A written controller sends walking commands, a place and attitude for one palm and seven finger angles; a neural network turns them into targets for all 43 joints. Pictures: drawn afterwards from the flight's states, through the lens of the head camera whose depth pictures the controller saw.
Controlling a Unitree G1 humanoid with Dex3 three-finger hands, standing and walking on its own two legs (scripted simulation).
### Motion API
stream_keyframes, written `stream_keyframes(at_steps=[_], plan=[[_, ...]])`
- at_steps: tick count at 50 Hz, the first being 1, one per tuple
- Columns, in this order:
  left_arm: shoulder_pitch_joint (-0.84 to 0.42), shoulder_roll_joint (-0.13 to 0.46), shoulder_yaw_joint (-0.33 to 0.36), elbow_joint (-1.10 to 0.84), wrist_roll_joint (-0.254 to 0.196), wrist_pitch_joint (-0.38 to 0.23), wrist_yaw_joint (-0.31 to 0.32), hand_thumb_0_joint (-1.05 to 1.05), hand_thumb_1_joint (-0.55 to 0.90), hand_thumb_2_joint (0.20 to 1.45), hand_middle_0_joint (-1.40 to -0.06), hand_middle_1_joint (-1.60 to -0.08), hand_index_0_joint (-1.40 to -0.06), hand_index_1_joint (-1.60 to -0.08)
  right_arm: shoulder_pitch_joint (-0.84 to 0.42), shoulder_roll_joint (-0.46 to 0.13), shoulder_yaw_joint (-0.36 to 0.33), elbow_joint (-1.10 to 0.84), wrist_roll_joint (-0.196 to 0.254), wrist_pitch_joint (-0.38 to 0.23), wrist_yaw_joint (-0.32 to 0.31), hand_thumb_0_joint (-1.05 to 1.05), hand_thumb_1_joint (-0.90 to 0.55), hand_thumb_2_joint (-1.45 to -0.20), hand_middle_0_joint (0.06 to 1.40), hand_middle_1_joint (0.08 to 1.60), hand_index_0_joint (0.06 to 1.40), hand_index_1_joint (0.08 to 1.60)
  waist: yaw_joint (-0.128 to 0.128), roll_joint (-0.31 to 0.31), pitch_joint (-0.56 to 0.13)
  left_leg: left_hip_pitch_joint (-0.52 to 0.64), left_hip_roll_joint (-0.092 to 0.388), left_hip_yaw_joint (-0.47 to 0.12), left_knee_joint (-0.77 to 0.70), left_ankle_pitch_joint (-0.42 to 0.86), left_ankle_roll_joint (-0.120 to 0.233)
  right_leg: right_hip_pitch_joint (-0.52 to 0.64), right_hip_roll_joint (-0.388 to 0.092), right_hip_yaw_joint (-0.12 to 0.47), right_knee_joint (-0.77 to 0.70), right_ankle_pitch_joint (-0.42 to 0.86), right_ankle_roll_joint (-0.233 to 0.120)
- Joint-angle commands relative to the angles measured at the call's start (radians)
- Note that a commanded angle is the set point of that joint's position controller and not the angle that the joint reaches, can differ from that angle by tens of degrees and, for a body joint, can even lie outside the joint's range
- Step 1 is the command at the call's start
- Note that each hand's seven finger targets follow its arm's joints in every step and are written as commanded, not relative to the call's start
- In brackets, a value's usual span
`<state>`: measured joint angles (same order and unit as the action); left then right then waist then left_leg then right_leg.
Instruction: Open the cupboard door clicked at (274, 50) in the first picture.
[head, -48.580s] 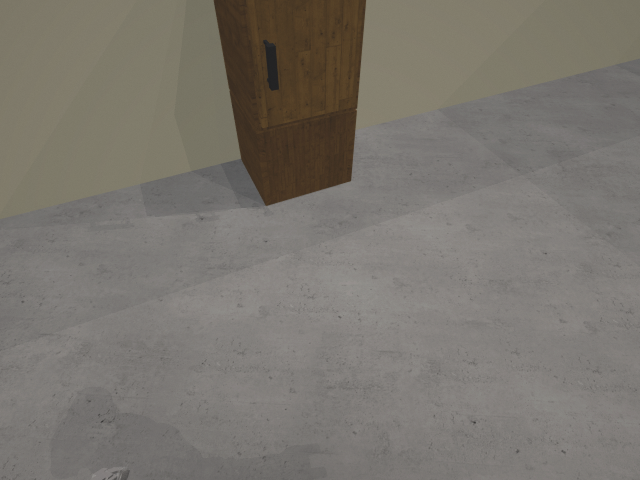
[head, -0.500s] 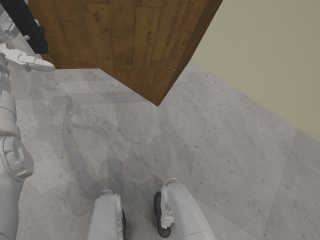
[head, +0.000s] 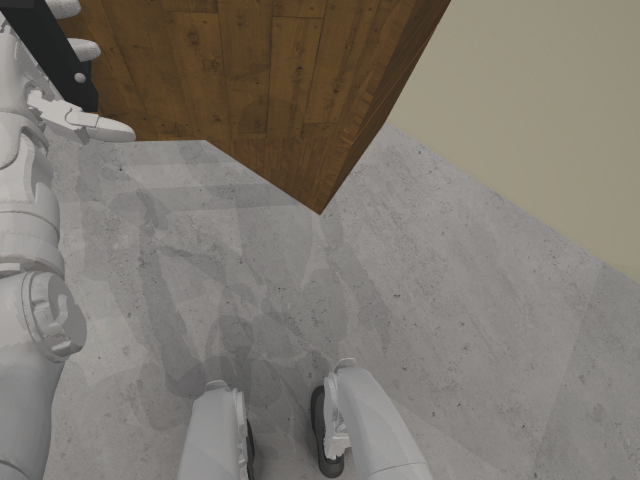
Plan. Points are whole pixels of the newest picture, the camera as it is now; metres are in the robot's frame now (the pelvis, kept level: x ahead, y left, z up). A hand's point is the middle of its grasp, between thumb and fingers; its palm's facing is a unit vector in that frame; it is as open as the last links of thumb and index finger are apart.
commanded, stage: slide the fingers in behind the handle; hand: left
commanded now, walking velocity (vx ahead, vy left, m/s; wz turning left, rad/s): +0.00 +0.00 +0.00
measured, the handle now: (59, 40) +0.60 +0.23 +0.04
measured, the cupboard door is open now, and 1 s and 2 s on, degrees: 40 40 67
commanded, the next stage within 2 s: close the thumb around the handle in 0.26 s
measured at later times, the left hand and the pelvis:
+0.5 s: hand (80, 79) +0.55 +0.21 +0.04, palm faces +0.02 -1.00 -0.01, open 13.5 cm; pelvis +0.00 +0.00 +0.00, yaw +0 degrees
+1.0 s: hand (81, 77) +0.56 +0.21 +0.04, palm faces +0.03 -1.00 -0.01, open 5.9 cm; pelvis +0.00 +0.00 +0.00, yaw +0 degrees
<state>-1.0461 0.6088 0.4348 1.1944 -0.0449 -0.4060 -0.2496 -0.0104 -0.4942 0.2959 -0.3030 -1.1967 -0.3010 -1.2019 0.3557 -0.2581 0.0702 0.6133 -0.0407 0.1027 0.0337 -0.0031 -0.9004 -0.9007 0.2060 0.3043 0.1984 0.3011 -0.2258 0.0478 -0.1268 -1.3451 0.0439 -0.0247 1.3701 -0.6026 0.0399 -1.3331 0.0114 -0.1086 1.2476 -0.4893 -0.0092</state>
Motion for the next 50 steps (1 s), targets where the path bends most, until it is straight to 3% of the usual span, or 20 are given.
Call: stream_keyframes(at_steps=[1, 2, 5, 9, 13, 15, 17, 18, 22, 25, 27, 29, 31, 34, 36, 40, 42, 43, 46, 50], plan=[[-0.429, 0.200, -0.004, -0.206, -0.007, -0.064, -0.021, 0.000, -0.500, 0.300, -0.300, -1.200, -0.300, -1.200, 0.230, -0.204, -0.069, -0.013, -0.007, -0.004, -0.012, 0.000, -0.900, -0.900, 0.200, 0.300, 0.200, 0.300, -0.040, 0.211, -0.589, 0.493, -0.006, -0.082, -0.132, 0.542, -0.016, 0.265, 0.040, 0.053, -0.101, 0.327, -0.022], [-0.425, 0.220, 0.010, -0.220, -0.006, -0.066, -0.020, 0.000, -0.500, 0.300, -0.300, -1.200, -0.300, -1.200, 0.231, -0.208, -0.071, -0.014, -0.006, -0.003, -0.013, 0.000, -0.900, -0.900, 0.200, 0.300, 0.200, 0.300, -0.033, 0.211, -0.608, 0.504, -0.005, -0.081, -0.131, 0.553, -0.018, 0.275, 0.039, 0.055, -0.102, 0.335, -0.020], [-0.419, 0.184, -0.014, -0.237, -0.013, -0.067, -0.023, 0.000, -0.500, 0.300, -0.300, -1.200, -0.300, -1.200, 0.227, -0.204, -0.075, -0.015, -0.005, -0.004, -0.010, 0.000, -0.900, -0.900, 0.200, 0.300, 0.200, 0.300, -0.033, 0.235, -0.623, 0.534, -0.005, -0.084, -0.135, 0.578, -0.022, 0.270, 0.039, 0.052, -0.103, 0.345, -0.020], [-0.406, 0.223, 0.018, -0.211, -0.010, -0.065, -0.021, 0.000, -0.500, 0.300, -0.300, -1.200, -0.300, -1.200, 0.225, -0.208, -0.072, -0.017, -0.004, -0.001, -0.010, 0.000, -0.900, -0.900, 0.200, 0.300, 0.200, 0.300, -0.029, 0.191, -0.591, 0.489, -0.005, -0.080, -0.135, 0.543, -0.018, 0.284, 0.041, 0.053, -0.104, 0.330, -0.019], [-0.400, 0.199, 0.002, -0.244, -0.015, -0.073, -0.024, 0.000, -0.500, 0.300, -0.300, -1.200, -0.300, -1.200, 0.222, -0.206, -0.075, -0.023, -0.004, -0.002, -0.008, 0.000, -0.900, -0.900, 0.200, 0.300, 0.200, 0.300, -0.024, 0.227, -0.625, 0.540, -0.004, -0.086, -0.138, 0.589, -0.024, 0.276, 0.040, 0.051, -0.102, 0.347, -0.021], [-0.397, 0.194, 0.002, -0.220, -0.018, -0.069, -0.021, 0.000, -0.500, 0.300, -0.300, -1.200, -0.300, -1.200, 0.218, -0.205, -0.073, -0.020, -0.003, -0.002, -0.008, 0.000, -0.900, -0.900, 0.200, 0.300, 0.200, 0.300, -0.031, 0.201, -0.592, 0.506, -0.005, -0.080, -0.138, 0.554, -0.020, 0.281, 0.042, 0.052, -0.108, 0.335, -0.019], [-0.397, 0.233, 0.029, -0.218, -0.014, -0.073, -0.021, 0.000, -0.500, 0.300, -0.300, -1.200, -0.300, -1.200, 0.221, -0.210, -0.072, -0.020, -0.003, -0.001, -0.011, 0.000, -0.900, -0.900, 0.200, 0.300, 0.200, 0.300, -0.023, 0.195, -0.597, 0.504, -0.003, -0.084, -0.138, 0.557, -0.021, 0.282, 0.041, 0.050, -0.101, 0.334, -0.020], [-0.400, 0.214, 0.013, -0.216, -0.013, -0.072, -0.021, 0.000, -0.500, 0.300, -0.300, -1.200, -0.300, -1.200, 0.219, -0.207, -0.072, -0.022, -0.003, -0.001, -0.011, 0.000, -0.900, -0.900, 0.200, 0.300, 0.200, 0.300, -0.028, 0.203, -0.590, 0.504, -0.005, -0.081, -0.138, 0.557, -0.020, 0.279, 0.041, 0.053, -0.103, 0.336, -0.020], [-0.407, 0.214, 0.019, -0.220, -0.013, -0.077, -0.016, 0.000, -0.276, 0.396, -0.316, -1.224, -0.316, -1.224, 0.223, -0.210, -0.074, -0.020, -0.005, -0.001, -0.011, 0.000, -0.900, -0.900, 0.200, 0.300, 0.200, 0.300, -0.025, 0.212, -0.604, 0.533, -0.002, -0.092, -0.137, 0.571, -0.026, 0.248, 0.041, 0.045, -0.097, 0.318, -0.020], [-0.426, 0.205, 0.002, -0.188, -0.008, -0.066, -0.015, 0.000, -0.108, 0.468, -0.328, -1.242, -0.328, -1.242, 0.220, -0.207, -0.069, -0.018, -0.003, -0.002, -0.013, 0.000, -0.900, -0.900, 0.200, 0.300, 0.200, 0.300, -0.041, 0.179, -0.563, 0.474, -0.005, -0.083, -0.136, 0.519, -0.018, 0.261, 0.042, 0.049, -0.102, 0.306, -0.018], [-0.459, 0.196, -0.011, -0.206, -0.003, -0.071, -0.013, 0.000, 0.004, 0.516, -0.336, -1.254, -0.336, -1.254, 0.223, -0.210, -0.071, -0.014, -0.006, -0.004, -0.013, 0.000, -0.900, -0.900, 0.200, 0.300, 0.200, 0.300, -0.045, 0.230, -0.589, 0.528, -0.002, -0.098, -0.135, 0.550, -0.027, 0.212, 0.040, 0.044, -0.094, 0.294, -0.020], [-0.434, 0.221, 0.013, -0.201, 0.001, -0.072, -0.008, 0.000, 0.116, 0.564, -0.344, -1.266, -0.344, -1.266, 0.230, -0.212, -0.072, -0.015, -0.008, -0.002, -0.013, 0.000, -0.900, -0.900, 0.200, 0.300, 0.200, 0.300, -0.032, 0.216, -0.612, 0.541, -0.001, -0.103, -0.133, 0.578, -0.031, 0.228, 0.041, 0.042, -0.089, 0.308, -0.021], [-0.444, 0.182, -0.013, -0.203, -0.004, -0.071, -0.011, 0.000, 0.228, 0.612, -0.352, -1.278, -0.352, -1.278, 0.230, -0.208, -0.073, -0.014, -0.007, -0.003, -0.011, 0.000, -0.900, -0.900, 0.200, 0.300, 0.200, 0.300, -0.043, 0.228, -0.604, 0.563, 0.002, -0.109, -0.132, 0.591, -0.032, 0.196, 0.042, 0.038, -0.089, 0.301, -0.022], [-0.455, 0.218, 0.005, -0.196, 0.002, -0.065, -0.009, 0.000, 0.396, 0.684, -0.364, -1.296, -0.364, -1.296, 0.231, -0.212, -0.069, -0.013, -0.008, 0.000, -0.012, 0.000, -0.900, -0.900, 0.200, 0.300, 0.200, 0.300, -0.040, 0.214, -0.603, 0.529, 0.000, -0.104, -0.133, 0.562, -0.029, 0.224, 0.042, 0.040, -0.091, 0.298, -0.021], [-0.469, 0.186, -0.021, -0.195, 0.002, -0.062, -0.011, 0.000, 0.508, 0.732, -0.372, -1.308, -0.372, -1.308, 0.230, -0.208, -0.069, -0.012, -0.007, -0.003, -0.012, 0.000, -0.900, -0.900, 0.200, 0.300, 0.200, 0.300, -0.048, 0.222, -0.595, 0.537, 0.000, -0.110, -0.134, 0.550, -0.029, 0.198, 0.042, 0.038, -0.091, 0.281, -0.022], [-0.447, 0.217, 0.003, -0.198, 0.005, -0.058, -0.006, 0.000, 0.732, 0.828, -0.388, -1.332, -0.388, -1.332, 0.233, -0.212, -0.069, -0.014, -0.008, 0.000, -0.012, 0.000, -0.900, -0.900, 0.200, 0.300, 0.200, 0.300, -0.035, 0.225, -0.606, 0.539, 0.001, -0.109, -0.139, 0.561, -0.032, 0.216, 0.042, 0.036, -0.092, 0.288, -0.022], [-0.479, 0.179, -0.028, -0.243, 0.002, -0.069, -0.004, 0.000, 0.844, 0.876, -0.396, -1.344, -0.396, -1.344, 0.236, -0.209, -0.073, -0.007, -0.011, -0.003, -0.009, 0.000, -0.900, -0.900, 0.200, 0.300, 0.200, 0.300, -0.039, 0.273, -0.633, 0.606, 0.004, -0.121, -0.140, 0.604, -0.043, 0.182, 0.041, 0.033, -0.092, 0.289, -0.023], [-0.454, 0.174, -0.023, -0.222, -0.001, -0.066, -0.003, 0.000, 0.900, 0.900, -0.400, -1.350, -0.400, -1.350, 0.239, -0.210, -0.075, -0.006, -0.010, -0.003, -0.007, 0.000, -0.900, -0.900, 0.200, 0.300, 0.200, 0.300, -0.040, 0.250, -0.629, 0.606, 0.005, -0.121, -0.140, 0.611, -0.043, 0.186, 0.042, 0.031, -0.097, 0.295, -0.022], [-0.473, 0.176, -0.027, -0.204, -0.001, -0.064, -0.002, 0.000, 0.900, 0.900, -0.400, -1.350, -0.400, -1.350, 0.236, -0.208, -0.071, -0.004, -0.010, -0.006, -0.008, 0.000, -0.900, -0.900, 0.200, 0.300, 0.200, 0.300, -0.052, 0.219, -0.587, 0.541, 0.000, -0.108, -0.138, 0.550, -0.029, 0.206, 0.044, 0.040, -0.101, 0.288, -0.022], [-0.471, 0.206, -0.009, -0.210, 0.006, -0.067, 0.001, 0.000, 0.900, 0.900, -0.400, -1.350, -0.400, -1.350, 0.240, -0.211, -0.071, -0.002, -0.011, -0.006, -0.012, 0.000, -0.900, -0.900, 0.200, 0.300, 0.200, 0.300, -0.043, 0.237, -0.602, 0.545, -0.001, -0.105, -0.140, 0.557, -0.029, 0.221, 0.042, 0.040, -0.101, 0.295, -0.023]])
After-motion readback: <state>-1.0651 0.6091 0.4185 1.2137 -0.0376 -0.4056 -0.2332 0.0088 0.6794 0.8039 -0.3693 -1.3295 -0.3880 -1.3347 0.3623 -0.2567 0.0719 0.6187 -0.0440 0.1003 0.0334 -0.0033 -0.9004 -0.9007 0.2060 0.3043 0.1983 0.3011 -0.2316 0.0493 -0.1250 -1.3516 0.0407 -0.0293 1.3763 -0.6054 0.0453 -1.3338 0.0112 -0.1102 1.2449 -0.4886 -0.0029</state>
